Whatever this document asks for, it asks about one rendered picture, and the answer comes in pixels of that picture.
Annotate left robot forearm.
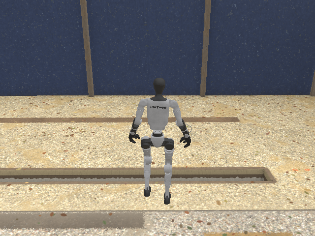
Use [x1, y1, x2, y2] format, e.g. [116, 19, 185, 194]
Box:
[130, 118, 139, 135]

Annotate right robot upper arm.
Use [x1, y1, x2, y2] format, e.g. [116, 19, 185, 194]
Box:
[169, 99, 183, 127]

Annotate right robot forearm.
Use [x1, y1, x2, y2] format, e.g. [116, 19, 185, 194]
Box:
[179, 119, 189, 138]

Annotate left robot upper arm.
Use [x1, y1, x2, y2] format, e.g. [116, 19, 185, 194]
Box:
[134, 98, 148, 125]

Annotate right robot foot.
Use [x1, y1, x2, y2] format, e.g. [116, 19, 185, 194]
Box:
[164, 192, 171, 205]

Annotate robot torso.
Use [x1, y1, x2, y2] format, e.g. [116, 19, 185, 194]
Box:
[147, 98, 170, 148]

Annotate left robot hand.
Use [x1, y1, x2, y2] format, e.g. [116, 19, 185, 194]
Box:
[128, 134, 140, 143]

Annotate right robot hand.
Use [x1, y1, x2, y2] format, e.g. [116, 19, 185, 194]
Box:
[180, 136, 191, 148]

